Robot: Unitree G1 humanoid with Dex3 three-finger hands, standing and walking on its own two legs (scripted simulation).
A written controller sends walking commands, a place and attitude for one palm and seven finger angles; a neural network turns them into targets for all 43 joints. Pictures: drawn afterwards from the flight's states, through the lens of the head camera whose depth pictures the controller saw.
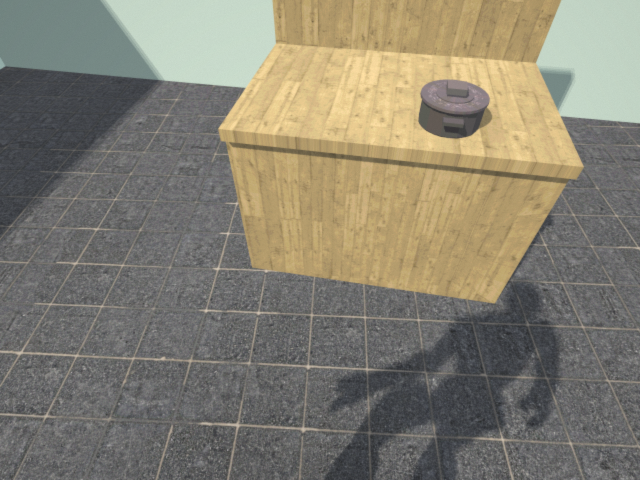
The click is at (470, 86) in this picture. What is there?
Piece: lid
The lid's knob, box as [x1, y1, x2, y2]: [446, 80, 467, 95]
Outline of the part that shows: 447,81 446,93 458,95 466,94 466,81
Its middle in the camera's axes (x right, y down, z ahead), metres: +0.36 -0.40 +1.04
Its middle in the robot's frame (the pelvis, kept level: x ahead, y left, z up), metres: +1.06 -0.31 -0.01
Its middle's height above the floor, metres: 0.77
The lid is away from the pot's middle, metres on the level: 0.00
